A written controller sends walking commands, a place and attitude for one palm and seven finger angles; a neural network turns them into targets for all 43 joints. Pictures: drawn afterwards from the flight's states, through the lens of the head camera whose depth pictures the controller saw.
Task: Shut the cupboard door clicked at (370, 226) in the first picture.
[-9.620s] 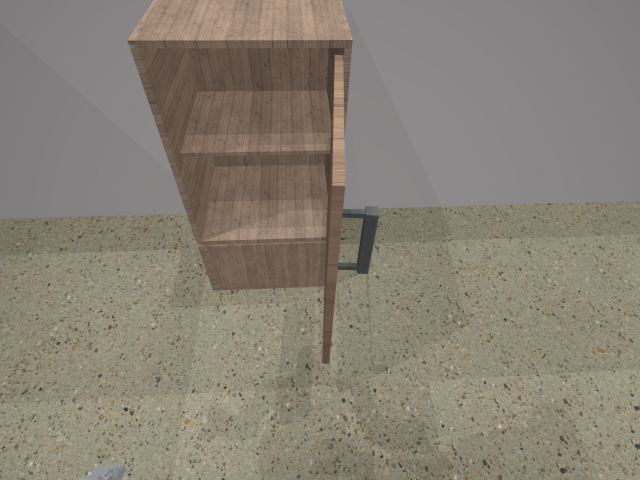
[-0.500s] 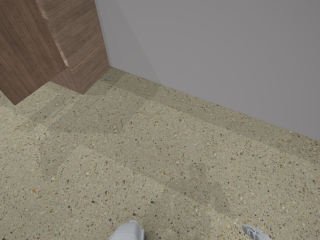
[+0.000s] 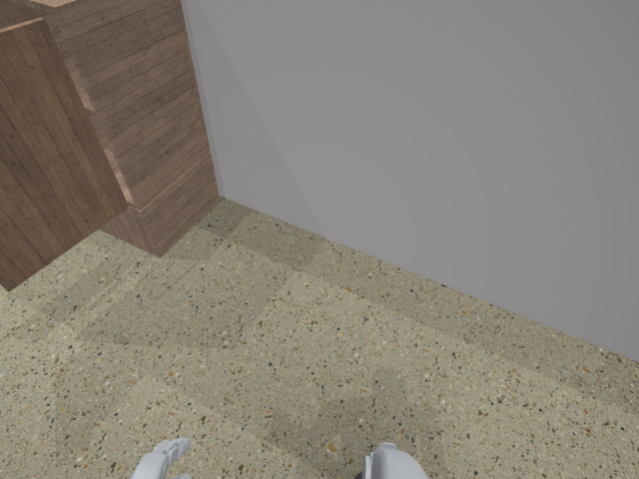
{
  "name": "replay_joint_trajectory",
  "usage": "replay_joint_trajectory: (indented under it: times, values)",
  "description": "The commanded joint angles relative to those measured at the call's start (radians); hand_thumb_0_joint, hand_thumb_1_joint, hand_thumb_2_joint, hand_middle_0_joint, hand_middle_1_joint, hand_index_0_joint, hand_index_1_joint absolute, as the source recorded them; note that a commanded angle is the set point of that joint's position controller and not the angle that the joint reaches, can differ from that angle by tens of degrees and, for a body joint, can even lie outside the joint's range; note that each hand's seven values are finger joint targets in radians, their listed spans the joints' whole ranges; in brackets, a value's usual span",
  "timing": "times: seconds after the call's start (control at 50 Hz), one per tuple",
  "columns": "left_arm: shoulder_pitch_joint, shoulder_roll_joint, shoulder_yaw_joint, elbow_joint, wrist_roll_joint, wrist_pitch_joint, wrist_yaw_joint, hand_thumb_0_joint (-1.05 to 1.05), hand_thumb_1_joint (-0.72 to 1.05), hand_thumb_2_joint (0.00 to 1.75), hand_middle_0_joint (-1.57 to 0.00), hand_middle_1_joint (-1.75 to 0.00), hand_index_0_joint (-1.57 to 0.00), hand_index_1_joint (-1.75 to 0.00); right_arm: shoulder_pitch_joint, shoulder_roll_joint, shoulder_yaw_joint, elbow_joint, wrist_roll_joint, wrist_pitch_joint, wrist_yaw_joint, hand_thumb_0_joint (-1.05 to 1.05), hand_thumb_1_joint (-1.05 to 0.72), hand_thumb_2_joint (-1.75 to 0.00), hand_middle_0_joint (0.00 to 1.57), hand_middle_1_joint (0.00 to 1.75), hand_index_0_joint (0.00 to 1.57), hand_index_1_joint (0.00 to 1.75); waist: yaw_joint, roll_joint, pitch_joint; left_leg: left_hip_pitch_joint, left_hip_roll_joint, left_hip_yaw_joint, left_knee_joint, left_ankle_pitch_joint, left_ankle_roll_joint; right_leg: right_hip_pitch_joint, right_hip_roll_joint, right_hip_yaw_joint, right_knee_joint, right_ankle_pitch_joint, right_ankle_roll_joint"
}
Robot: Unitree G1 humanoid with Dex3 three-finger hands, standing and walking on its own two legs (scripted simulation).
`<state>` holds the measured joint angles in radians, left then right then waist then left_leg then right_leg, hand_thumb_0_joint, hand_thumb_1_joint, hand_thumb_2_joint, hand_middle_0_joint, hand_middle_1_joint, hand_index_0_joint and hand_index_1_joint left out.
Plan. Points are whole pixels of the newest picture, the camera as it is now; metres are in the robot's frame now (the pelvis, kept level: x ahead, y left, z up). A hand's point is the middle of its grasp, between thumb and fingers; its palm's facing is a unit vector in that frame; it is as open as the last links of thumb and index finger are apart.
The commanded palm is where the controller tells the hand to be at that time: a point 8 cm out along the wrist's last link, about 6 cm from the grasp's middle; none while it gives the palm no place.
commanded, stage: walk to a spot facing it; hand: left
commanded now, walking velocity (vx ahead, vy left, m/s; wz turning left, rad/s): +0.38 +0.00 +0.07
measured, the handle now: out of the picture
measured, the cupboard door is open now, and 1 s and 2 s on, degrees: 85 85 85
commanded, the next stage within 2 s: turn to face it in 0.72 s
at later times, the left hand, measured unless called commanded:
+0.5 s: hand out of the picture +0.14 +0.15 -0.17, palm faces +0.20 -0.96 -0.17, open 7.4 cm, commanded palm none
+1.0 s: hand (202, 282) +0.49 +0.23 -0.16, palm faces +0.12 -0.97 -0.22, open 7.4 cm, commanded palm none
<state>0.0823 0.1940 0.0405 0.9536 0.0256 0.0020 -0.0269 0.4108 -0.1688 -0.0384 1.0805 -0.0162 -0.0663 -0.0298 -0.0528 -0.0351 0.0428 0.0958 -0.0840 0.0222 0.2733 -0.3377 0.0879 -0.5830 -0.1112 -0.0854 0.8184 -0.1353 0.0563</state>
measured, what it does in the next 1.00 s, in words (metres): walks ahead: right foot, then left foot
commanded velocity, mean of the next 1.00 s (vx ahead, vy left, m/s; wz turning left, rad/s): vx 0.27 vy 0.00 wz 0.16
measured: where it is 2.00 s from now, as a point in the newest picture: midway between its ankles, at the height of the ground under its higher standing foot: (301, 397)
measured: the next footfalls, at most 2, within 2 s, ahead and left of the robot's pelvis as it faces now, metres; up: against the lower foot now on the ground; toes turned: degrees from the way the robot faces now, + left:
right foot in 0.12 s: +0.21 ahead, -0.13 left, +0.00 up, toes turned -6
left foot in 0.58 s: +0.37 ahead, +0.14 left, +0.00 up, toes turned +16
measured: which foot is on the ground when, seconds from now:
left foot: down 0.00-0.12, up 0.14-0.56, down 0.58-1.00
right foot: up 0.00-0.10, down 0.12-0.60, up 0.62-1.00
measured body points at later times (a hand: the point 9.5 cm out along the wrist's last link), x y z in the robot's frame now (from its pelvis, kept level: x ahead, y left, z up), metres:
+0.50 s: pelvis +0.22 -0.01 +0.00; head +0.24 +0.00 +0.45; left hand +0.13 +0.20 -0.15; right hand +0.32 -0.25 -0.14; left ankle +0.31 +0.14 -0.70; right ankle +0.17 -0.12 -0.74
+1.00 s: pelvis +0.41 +0.03 +0.00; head +0.43 +0.02 +0.45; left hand +0.49 +0.28 -0.14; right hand +0.42 -0.20 -0.16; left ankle +0.34 +0.13 -0.74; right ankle +0.53 -0.09 -0.72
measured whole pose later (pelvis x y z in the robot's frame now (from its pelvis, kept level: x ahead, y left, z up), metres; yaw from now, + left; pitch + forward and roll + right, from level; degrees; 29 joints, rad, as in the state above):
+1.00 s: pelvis +0.41 +0.03 +0.00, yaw +7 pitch -2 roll +1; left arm 0.14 0.20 0.05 1.00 0.03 -0.01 0.00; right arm 0.33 -0.15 -0.04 1.09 -0.02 -0.04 -0.02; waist -0.03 -0.01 0.06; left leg -0.06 0.04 0.16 0.44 -0.34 0.00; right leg -0.44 -0.11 -0.11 0.65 -0.16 0.05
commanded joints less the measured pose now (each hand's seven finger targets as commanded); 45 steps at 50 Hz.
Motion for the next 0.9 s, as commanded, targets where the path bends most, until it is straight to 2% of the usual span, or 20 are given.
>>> replay_joint_trajectory:
  times: [0.0, 0.02, 0.06, 0.08, 0.1, 0.12, 0.16, 0.24, 0.28, 0.4, 0.48, 0.5, 0.54, 0.56, 0.58, 0.6, 0.66, 0.72, 0.8, 0.88]
  values:
    - [-0.116, 0.05, 0.013, -0.105, -0.01, -0.041, 0.004, 0.0, 0.9, 0.9, -0.2, -0.3, -0.2, -0.3, 0.098, -0.146, -0.021, 0.003, -0.005, -0.018, -0.011, 0.0, -0.9, -0.9, 0.2, 0.3, 0.2, 0.3, 0.004, 0.129, 0.096, -0.008, 0.319, -0.147, 0.037, 0.868, 0.072, 0.013, 0.038, -0.016, -0.142, -0.08, -0.056]
    - [-0.062, 0.056, 0.015, -0.091, -0.011, -0.045, 0.007, 0.0, 0.9, 0.9, -0.2, -0.3, -0.2, -0.3, 0.096, -0.155, -0.02, 0.009, -0.004, -0.016, -0.012, 0.0, -0.9, -0.9, 0.2, 0.3, 0.2, 0.3, 0.029, 0.126, 0.068, -0.019, 0.314, -0.139, 0.095, 0.997, 0.066, 0.112, 0.072, -0.037, -0.173, -0.103, -0.073]
    - [0.19, 0.094, 0.029, -0.012, -0.006, -0.059, 0.015, 0.0, 0.9, 0.9, -0.2, -0.3, -0.2, -0.3, 0.071, -0.168, -0.025, 0.017, 0.005, -0.016, -0.011, 0.0, -0.9, -0.9, 0.2, 0.3, 0.2, 0.3, 0.144, 0.054, -0.05, -0.112, 0.264, -0.109, 0.36, 1.057, 0.021, 0.446, 0.116, -0.057, -0.286, -0.014, -0.096]
    - [0.354, 0.16, 0.049, 0.039, 0.002, -0.072, 0.024, 0.0, 0.9, 0.9, -0.2, -0.3, -0.2, -0.3, 0.062, -0.145, -0.024, 0.005, 0.017, -0.022, -0.003, 0.0, -0.9, -0.9, 0.2, 0.3, 0.2, 0.3, 0.206, -0.013, -0.148, -0.326, 0.206, -0.074, 0.61, 0.831, -0.012, 0.734, -0.03, 0.095, -0.297, 0.056, -0.156]
    - [0.472, 0.25, 0.071, 0.074, 0.003, -0.075, 0.034, 0.0, 0.9, 0.9, -0.2, -0.3, -0.2, -0.3, 0.108, -0.088, -0.02, -0.015, 0.029, -0.031, 0.0, 0.0, -0.9, -0.9, 0.2, 0.3, 0.2, 0.3, 0.205, -0.192, -0.264, -0.593, 0.025, -0.004, 0.963, -0.017, -0.056, 0.929, -0.347, 0.541, -0.403, 0.212, -0.292]
    - [0.431, 0.267, 0.075, 0.068, -0.015, -0.069, 0.03, 0.0, 0.9, 0.9, -0.2, -0.3, -0.2, -0.3, 0.08, -0.106, -0.027, -0.02, 0.024, -0.025, 0.004, 0.0, -0.9, -0.9, 0.2, 0.3, 0.2, 0.3, 0.185, -0.115, -0.247, -0.624, 0.067, -0.076, 1.112, -0.188, -0.035, 0.803, -0.401, 0.61, -0.506, 0.011, -0.333]
    - [0.235, 0.156, 0.053, 0.028, -0.017, -0.064, 0.039, 0.0, 0.9, 0.9, -0.2, -0.3, -0.2, -0.3, -0.026, -0.072, -0.032, -0.041, 0.005, -0.003, 0.019, 0.0, -0.9, -0.9, 0.2, 0.3, 0.2, 0.3, 0.115, 0.0, 0.001, -0.688, 0.171, -0.095, 1.116, -0.031, -0.031, 0.47, -0.319, 0.453, -0.605, -0.299, -0.26]
    - [0.198, 0.055, 0.023, 0.048, -0.004, -0.081, 0.043, 0.0, 0.9, 0.9, -0.2, -0.3, -0.2, -0.3, 0.044, -0.001, -0.022, -0.008, -0.013, 0.047, 0.031, 0.0, -0.9, -0.9, 0.2, 0.3, 0.2, 0.3, 0.022, -0.073, 0.04, -0.603, 0.212, -0.036, 0.945, 0.079, -0.078, 0.243, -0.19, 0.147, -0.663, -0.18, -0.176]
    - [0.214, 0.055, 0.029, 0.068, -0.001, -0.09, 0.044, 0.0, 0.9, 0.9, -0.2, -0.3, -0.2, -0.3, 0.027, 0.012, -0.026, -0.018, -0.013, 0.052, 0.038, 0.0, -0.9, -0.9, 0.2, 0.3, 0.2, 0.3, 0.009, -0.068, 0.036, -0.614, 0.224, -0.008, 0.85, 0.117, -0.096, 0.246, -0.172, 0.086, -0.671, -0.129, -0.178]
    - [0.338, 0.077, 0.026, 0.133, -0.003, -0.098, 0.04, 0.0, 0.9, 0.9, -0.2, -0.3, -0.2, -0.3, -0.218, 0.019, -0.017, -0.096, -0.008, 0.029, 0.065, 0.0, -0.9, -0.9, 0.2, 0.3, 0.2, 0.3, 0.084, -0.07, 0.063, -0.627, 0.209, 0.059, 0.503, 0.177, -0.103, 0.386, -0.173, 0.039, -0.646, -0.027, -0.181]
    - [0.374, 0.088, 0.027, 0.153, 0.002, -0.088, 0.045, 0.0, 0.9, 0.9, -0.2, -0.3, -0.2, -0.3, -0.29, -0.007, -0.018, -0.125, -0.005, 0.017, 0.067, 0.0, -0.9, -0.9, 0.2, 0.3, 0.2, 0.3, 0.092, -0.065, 0.08, -0.555, 0.188, 0.08, 0.391, 0.114, -0.075, 0.454, -0.217, 0.047, -0.591, 0.051, -0.179]
    - [0.38, 0.093, 0.028, 0.158, 0.001, -0.085, 0.044, 0.0, 0.9, 0.9, -0.2, -0.3, -0.2, -0.3, -0.278, -0.016, -0.018, -0.122, -0.006, 0.014, 0.064, 0.0, -0.9, -0.9, 0.2, 0.3, 0.2, 0.3, 0.081, -0.06, 0.072, -0.51, 0.167, 0.103, 0.347, 0.1, -0.07, 0.472, -0.207, 0.028, -0.552, 0.103, -0.17]
    - [0.367, 0.092, 0.028, 0.16, -0.007, -0.079, 0.044, 0.0, 0.9, 0.9, -0.2, -0.3, -0.2, -0.3, -0.1, -0.075, -0.032, -0.068, -0.013, 0.002, 0.049, 0.0, -0.9, -0.9, 0.2, 0.3, 0.2, 0.3, -0.006, -0.001, -0.024, -0.195, 0.126, 0.125, 0.211, 0.131, -0.051, 0.402, -0.146, -0.062, -0.26, 0.266, -0.126]
    - [0.391, 0.045, 0.023, 0.144, -0.013, -0.076, 0.037, 0.0, 0.9, 0.9, -0.2, -0.3, -0.2, -0.3, 0.045, -0.182, -0.057, -0.034, -0.021, -0.004, 0.036, 0.0, -0.9, -0.9, 0.2, 0.3, 0.2, 0.3, -0.06, 0.224, -0.143, 0.045, 0.308, -0.121, 0.16, 0.11, 0.006, 0.224, -0.049, -0.116, 0.025, 0.068, -0.072]
    - [0.37, 0.015, 0.01, 0.105, -0.018, -0.079, 0.03, 0.0, 0.9, 0.9, -0.2, -0.3, -0.2, -0.3, 0.144, -0.277, -0.076, -0.014, -0.015, 0.002, 0.024, 0.0, -0.9, -0.9, 0.2, 0.3, 0.2, 0.3, -0.081, 0.388, -0.182, 0.169, 0.529, -0.436, 0.044, 0.224, 0.101, -0.009, 0.056, -0.097, 0.293, -0.431, -0.038]
    - [0.309, 0.048, 0.014, 0.09, -0.012, -0.071, 0.04, 0.0, 0.9, 0.9, -0.2, -0.3, -0.2, -0.3, 0.117, -0.264, -0.069, -0.011, -0.007, 0.008, 0.015, 0.0, -0.9, -0.9, 0.2, 0.3, 0.2, 0.3, -0.082, 0.285, -0.184, 0.108, 0.561, -0.438, 0.005, 0.148, 0.124, -0.046, 0.03, 0.009, 0.419, -0.443, -0.055]
    - [0.241, 0.024, 0.019, 0.105, -0.004, -0.06, 0.022, 0.0, 0.9, 0.9, -0.2, -0.3, -0.2, -0.3, -0.078, -0.139, -0.036, -0.059, -0.007, -0.005, 0.009, 0.0, -0.9, -0.9, 0.2, 0.3, 0.2, 0.3, 0.006, 0.089, 0.02, -0.197, 0.476, -0.234, -0.049, 0.173, 0.077, -0.039, -0.057, 0.054, 0.43, -0.242, -0.048]
    - [0.311, -0.02, 0.019, 0.122, 0.002, -0.027, 0.021, 0.0, 0.9, 0.9, -0.2, -0.3, -0.2, -0.3, -0.111, -0.098, -0.02, -0.061, -0.004, -0.019, 0.006, 0.0, -0.9, -0.9, 0.2, 0.3, 0.2, 0.3, 0.064, 0.151, 0.013, -0.271, 0.4, -0.042, -0.072, 0.304, 0.048, 0.038, -0.051, 0.044, 0.338, -0.159, -0.029]
    - [0.252, -0.025, 0.027, 0.08, 0.003, -0.008, 0.018, 0.0, 0.9, 0.9, -0.2, -0.3, -0.2, -0.3, -0.09, -0.082, -0.025, -0.061, -0.002, -0.021, 0.004, 0.0, -0.9, -0.9, 0.2, 0.3, 0.2, 0.3, 0.073, 0.134, 0.052, -0.251, 0.378, 0.047, -0.088, 0.434, 0.056, -0.008, -0.045, 0.035, 0.211, -0.055, -0.014]
    - [0.147, -0.009, 0.017, 0.041, -0.003, -0.019, 0.023, 0.0, 0.9, 0.9, -0.2, -0.3, -0.2, -0.3, -0.067, -0.099, -0.019, -0.041, -0.004, -0.01, 0.004, 0.0, -0.9, -0.9, 0.2, 0.3, 0.2, 0.3, 0.052, 0.16, 0.055, -0.24, 0.34, 0.052, 0.001, 0.675, 0.062, 0.118, -0.007, -0.021, -0.076, -0.033, -0.008]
